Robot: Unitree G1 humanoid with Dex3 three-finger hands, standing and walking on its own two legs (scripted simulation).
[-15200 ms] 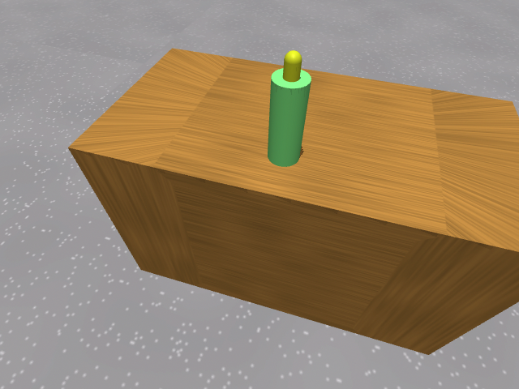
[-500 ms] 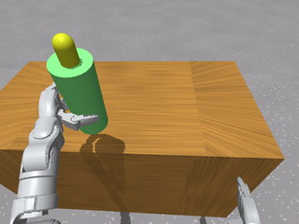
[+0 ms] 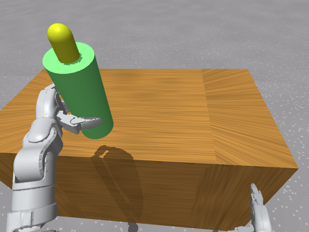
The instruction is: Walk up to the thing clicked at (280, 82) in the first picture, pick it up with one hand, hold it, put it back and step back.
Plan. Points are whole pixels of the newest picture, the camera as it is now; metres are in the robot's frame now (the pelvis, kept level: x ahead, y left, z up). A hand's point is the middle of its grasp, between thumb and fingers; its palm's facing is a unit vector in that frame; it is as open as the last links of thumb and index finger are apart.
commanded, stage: hold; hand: left
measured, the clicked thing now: (82, 90) +0.33 +0.14 +0.26
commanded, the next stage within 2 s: none
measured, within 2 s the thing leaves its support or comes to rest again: neither
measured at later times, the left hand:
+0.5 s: hand (73, 101) +0.33 +0.17 +0.23, palm faces +0.13 -0.99 -0.05, open 11.5 cm
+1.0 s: hand (71, 109) +0.32 +0.18 +0.22, palm faces +0.15 -0.99 -0.07, open 11.5 cm
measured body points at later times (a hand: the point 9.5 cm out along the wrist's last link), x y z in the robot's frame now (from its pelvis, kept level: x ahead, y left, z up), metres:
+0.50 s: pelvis +0.00 +0.01 +0.00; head -0.04 -0.02 +0.45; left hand +0.32 +0.23 +0.24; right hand +0.17 -0.24 -0.06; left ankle +0.03 +0.12 -0.73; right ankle +0.00 -0.13 -0.73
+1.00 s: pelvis +0.00 +0.00 +0.00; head -0.04 -0.02 +0.45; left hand +0.31 +0.23 +0.23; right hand +0.17 -0.25 -0.06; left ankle +0.03 +0.12 -0.73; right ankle +0.00 -0.13 -0.73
